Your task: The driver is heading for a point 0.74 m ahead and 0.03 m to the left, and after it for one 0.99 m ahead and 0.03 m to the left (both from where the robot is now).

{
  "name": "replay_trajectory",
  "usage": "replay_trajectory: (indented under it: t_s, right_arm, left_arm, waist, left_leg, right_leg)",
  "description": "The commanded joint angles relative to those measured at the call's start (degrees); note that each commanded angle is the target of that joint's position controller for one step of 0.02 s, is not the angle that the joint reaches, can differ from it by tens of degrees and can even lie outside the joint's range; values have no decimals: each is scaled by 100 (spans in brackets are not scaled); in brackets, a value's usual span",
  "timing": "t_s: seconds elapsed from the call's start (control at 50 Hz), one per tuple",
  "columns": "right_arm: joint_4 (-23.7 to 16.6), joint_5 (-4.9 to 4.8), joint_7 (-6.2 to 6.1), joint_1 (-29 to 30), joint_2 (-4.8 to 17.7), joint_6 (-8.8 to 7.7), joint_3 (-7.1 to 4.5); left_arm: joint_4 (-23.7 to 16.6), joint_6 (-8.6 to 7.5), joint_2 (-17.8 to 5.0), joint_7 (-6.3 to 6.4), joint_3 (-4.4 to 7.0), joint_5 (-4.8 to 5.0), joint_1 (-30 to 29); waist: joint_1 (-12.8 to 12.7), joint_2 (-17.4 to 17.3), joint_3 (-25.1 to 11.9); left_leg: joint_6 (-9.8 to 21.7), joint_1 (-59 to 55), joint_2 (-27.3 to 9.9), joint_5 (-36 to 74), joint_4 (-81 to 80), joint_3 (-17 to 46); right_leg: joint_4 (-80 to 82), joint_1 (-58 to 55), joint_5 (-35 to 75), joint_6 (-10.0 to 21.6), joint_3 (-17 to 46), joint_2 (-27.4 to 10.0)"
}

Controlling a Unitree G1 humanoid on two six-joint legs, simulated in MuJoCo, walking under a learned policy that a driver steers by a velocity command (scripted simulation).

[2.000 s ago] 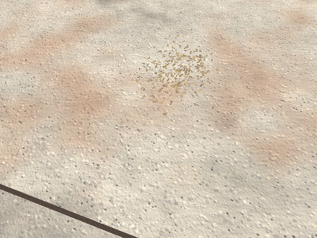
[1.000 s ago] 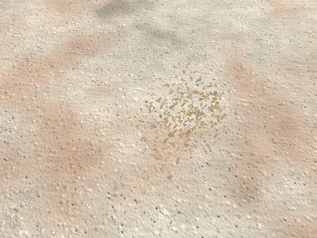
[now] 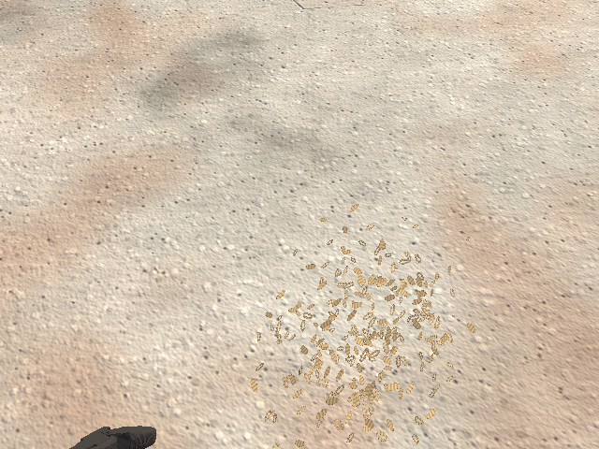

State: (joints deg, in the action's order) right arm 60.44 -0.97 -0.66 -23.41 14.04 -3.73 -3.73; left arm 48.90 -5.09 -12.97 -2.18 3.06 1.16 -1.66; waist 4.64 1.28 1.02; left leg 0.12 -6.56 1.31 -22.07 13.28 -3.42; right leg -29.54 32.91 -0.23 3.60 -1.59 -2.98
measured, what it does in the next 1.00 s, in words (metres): walks ahead: right foot, then left foot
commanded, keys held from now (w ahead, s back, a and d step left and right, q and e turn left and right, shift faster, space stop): w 0.48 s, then no key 0.52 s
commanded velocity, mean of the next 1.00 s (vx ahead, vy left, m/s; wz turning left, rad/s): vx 0.34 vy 0.00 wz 0.00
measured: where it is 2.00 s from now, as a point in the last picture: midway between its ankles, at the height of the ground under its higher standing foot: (295, 432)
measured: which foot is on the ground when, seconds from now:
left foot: down 0.00-0.04, up 0.06-0.56, down 0.58-1.00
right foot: up 0.00-0.00, down 0.02-0.58, up 0.60-0.94, down 0.96-1.00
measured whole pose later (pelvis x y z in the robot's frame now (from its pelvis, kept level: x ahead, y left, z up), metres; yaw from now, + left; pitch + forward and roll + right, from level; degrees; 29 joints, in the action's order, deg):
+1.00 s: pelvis +0.44 +0.04 +0.01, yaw +0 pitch +0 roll +2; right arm 57.9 0.9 -0.2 -7.7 12.3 -2.1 -1.5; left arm 55.3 0.7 -13.5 2.4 3.1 -0.6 8.4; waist 0.3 0.9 0.2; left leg 2.9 14.6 2.9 -11.3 25.4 -4.8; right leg -29.0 16.9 -12.9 -2.3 1.6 -4.4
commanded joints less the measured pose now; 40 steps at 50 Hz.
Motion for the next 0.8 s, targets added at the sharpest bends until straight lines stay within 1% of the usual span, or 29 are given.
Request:
replay_trajectory:
  t_s: [0.02, 0.04, 0.06, 0.08, 0.1, 0.12, 0.14, 0.16, 0.2, 0.24, 0.28, 0.36, 0.44, 0.48, 0.5, 0.52, 0.54, 0.56, 0.58, 0.6, 0.62, 0.64, 0.66, 0.68, 0.7, 0.72, 0.74, 0.76, 0.8]
  right_arm:
    - [-271, 6, -29, 214, 925, 48, -159]
    - [-406, 104, -29, 137, 739, 52, -65]
    - [-428, 93, 44, -597, -80, -82, 164]
    - [-397, -48, 82, -175, 466, -235, 46]
    - [-597, -183, 97, 403, 771, -327, -39]
    - [-664, -177, 59, 740, 783, -359, -40]
    - [-675, -88, 18, 883, 746, -334, -84]
    - [-638, -47, 4, 760, 676, -251, -110]
    - [-606, -35, -10, 604, 416, -101, -91]
    - [-716, 5, -27, 910, 413, -31, -100]
    - [-857, 66, -21, 1343, 457, -25, -117]
    - [-1046, 60, 57, 2085, 343, -79, -68]
    - [-1251, 0, 159, 2752, 327, -103, -1]
    - [-1367, -19, 229, 2930, 393, -136, 6]
    - [-1393, -1, 257, 2902, 450, -161, -6]
    - [-1365, 25, 273, 2724, 541, -184, -39]
    - [-1256, 60, 273, 2302, 682, -207, -108]
    - [-990, 115, 258, 1505, 906, -229, -227]
    - [-790, 226, 221, 698, 1312, -246, -329]
    - [-686, 247, 192, 332, 1678, -172, -374]
    - [-659, 125, 212, 140, 1286, -117, -261]
    - [-734, 84, 207, 597, 1074, -111, -192]
    - [-844, 98, 182, 1118, 875, -111, -125]
    - [-882, 138, 175, 1464, 682, -125, -58]
    - [-867, 184, 166, 1661, 523, -140, -5]
    - [-825, 245, 172, 1758, 436, -140, 29]
    - [-784, 283, 170, 1831, 435, -147, 40]
    - [-757, 301, 154, 1905, 503, -148, 31]
    - [-728, 287, 100, 1990, 666, -113, 0]
  left_arm:
    - [47, -67, -1051, 10, 374, -1, 1205]
    - [276, -57, -1474, 67, 493, -76, 2296]
    - [424, -33, -1791, 40, 536, -86, 2651]
    - [376, -29, -1262, 43, 373, -47, 2597]
    - [285, -51, -1038, 72, 300, -32, 2058]
    - [163, -72, -908, 84, 246, -72, 1595]
    - [129, -98, -781, 73, 213, -143, 1283]
    - [124, -124, -623, 60, 160, -203, 1126]
    - [197, -150, -630, 47, 158, -169, 1179]
    - [275, -162, -804, 109, 194, -153, 1346]
    - [341, -144, -914, 184, 221, -146, 1552]
    - [444, -98, -956, 257, 220, -85, 1868]
    - [653, -35, -1006, 268, 240, -34, 2315]
    - [730, 28, -1048, 281, 268, -18, 2419]
    - [742, 68, -1067, 297, 280, -24, 2363]
    - [742, 111, -1097, 313, 292, -37, 2291]
    - [713, 152, -1151, 329, 304, -37, 2153]
    - [685, 186, -1065, 339, 268, -35, 2094]
    - [568, 180, -881, 352, 186, -122, 2206]
    - [626, 100, -215, 297, -27, -217, 3031]
    - [763, 10, -500, 277, 34, -75, 3059]
    - [646, -18, -864, 279, 141, 87, 2550]
    - [529, 8, -878, 325, 137, 91, 2106]
    - [504, 74, -857, 385, 166, 8, 1869]
    - [504, 172, -814, 426, 194, -45, 1915]
    - [529, 263, -669, 442, 178, -68, 2029]
    - [542, 330, -493, 457, 145, -75, 2112]
    - [524, 375, -413, 479, 123, -81, 2096]
    - [484, 438, -405, 506, 93, -107, 1897]
  waist:
    - [-1076, -615, -632]
    - [-1381, -83, -1497]
    - [-935, 1449, -2322]
    - [-1152, 1047, -2248]
    - [-1087, 850, -1364]
    - [-926, 302, -895]
    - [-736, 84, -550]
    - [-514, 140, -456]
    - [-352, 219, -330]
    - [-346, 175, -92]
    - [-439, 113, 55]
    - [-643, 161, 194]
    - [-872, 173, 362]
    - [-871, 206, 413]
    - [-792, 241, 417]
    - [-668, 321, 283]
    - [-417, 422, -12]
    - [-51, 356, -509]
    - [134, -89, -1309]
    - [-172, -1581, -2180]
    - [11, -1450, -2797]
    - [-10, -1119, -2052]
    - [-139, -721, -1440]
    - [-280, -425, -1012]
    - [-494, -457, -891]
    - [-625, -546, -858]
    - [-726, -621, -833]
    - [-787, -695, -800]
    - [-790, -749, -867]
  left_leg:
    - [673, 446, -1295, 5304, 1826, 290]
    - [474, 1756, -960, 3776, 3641, 69]
    - [119, 3961, 182, -410, 5672, 257]
    - [220, 4600, 18, -1070, 6375, 1051]
    - [313, 5044, -284, -674, 6501, 940]
    - [341, 4881, -594, -138, 6258, 795]
    - [328, 4608, -792, 209, 5876, 747]
    - [343, 4219, -952, 412, 5637, 807]
    - [299, 3956, -1044, 498, 5223, 780]
    - [190, 4226, -1101, 886, 4719, 723]
    - [75, 4583, -1109, 1554, 4060, 704]
    - [5, 4397, -879, 2713, 2691, 473]
    - [33, 4366, -705, 2752, 1982, 356]
    - [146, 4441, -673, 2408, 1765, 390]
    - [221, 4326, -613, 2214, 1626, 383]
    - [290, 4003, -502, 2058, 1526, 321]
    - [384, 3367, -303, 2051, 1416, 171]
    - [526, 2298, -136, 2549, 1243, 29]
    - [813, 661, -907, 4455, 1642, 712]
    - [1885, -1545, -2461, 5788, 1731, 2807]
    - [2110, -1539, -2580, 5500, 1298, 3558]
    - [1855, -876, -2312, 5249, 1205, 2742]
    - [1630, -101, -2055, 5074, 1074, 2126]
    - [1523, 705, -1861, 4978, 855, 1770]
    - [1438, 1317, -1730, 4874, 666, 1537]
    - [1415, 1756, -1643, 4808, 521, 1380]
    - [1440, 2040, -1572, 4871, 422, 1197]
    - [1447, 2231, -1492, 4934, 359, 1006]
    - [1391, 2354, -1377, 4691, 292, 788]
  right_leg:
    - [90, -2052, -287, 371, -263, 353]
    - [-156, -3968, -187, 739, 882, -652]
    - [637, -5746, -1560, 1675, 3813, -1972]
    - [1163, -5684, -2112, 1514, 4335, -1882]
    - [1244, -4966, -1856, 1252, 3446, -1712]
    - [1387, -4070, -1280, 1119, 2756, -1515]
    - [1553, -3258, -787, 1053, 2282, -1345]
    - [1730, -2769, -583, 984, 1936, -1171]
    - [2045, -2319, -575, 1038, 1620, -1090]
    - [2290, -2149, -526, 1082, 1349, -1060]
    - [2403, -2260, -401, 1050, 1155, -1026]
    - [2418, -2347, -188, 808, 571, -755]
    - [2234, -2896, -216, 766, 459, -916]
    - [2002, -3311, -76, 720, 509, -1116]
    - [1781, -3446, 418, 646, 505, -1160]
    - [1481, -3560, 1141, 547, 483, -1156]
    - [952, -3613, 2195, 419, 394, -1052]
    - [37, -3490, 2851, 226, 208, -738]
    - [-1325, -2580, 1610, -55, -25, -374]
    - [-3624, -399, -2579, -520, -126, 604]
    - [-4551, -96, -3896, -569, 861, 729]
    - [-4767, 293, -3708, -501, 933, 431]
    - [-4490, 392, -3315, -486, 667, 134]
    - [-4109, 208, -2965, -507, 562, -70]
    - [-3750, -274, -2715, -495, 587, -249]
    - [-3422, -742, -2563, -496, 597, -296]
    - [-3019, -1032, -2486, -513, 547, -301]
    - [-2541, -1227, -2403, -537, 484, -285]
    - [-1692, -1579, -1958, -555, 388, -228]
Keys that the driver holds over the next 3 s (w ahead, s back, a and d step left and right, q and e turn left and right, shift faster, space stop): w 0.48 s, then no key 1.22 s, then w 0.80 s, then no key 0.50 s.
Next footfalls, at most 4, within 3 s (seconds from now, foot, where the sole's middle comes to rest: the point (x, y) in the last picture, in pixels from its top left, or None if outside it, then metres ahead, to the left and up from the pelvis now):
0.02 right None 0.21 -0.12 -0.76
0.58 left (236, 434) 0.51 0.13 -0.76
0.96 right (346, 421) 0.52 -0.11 -0.76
2.04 right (352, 388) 0.59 -0.13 -0.76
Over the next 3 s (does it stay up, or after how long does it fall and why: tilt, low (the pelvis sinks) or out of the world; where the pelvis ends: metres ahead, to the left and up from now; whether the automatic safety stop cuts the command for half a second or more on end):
stays up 0.95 0.00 0.01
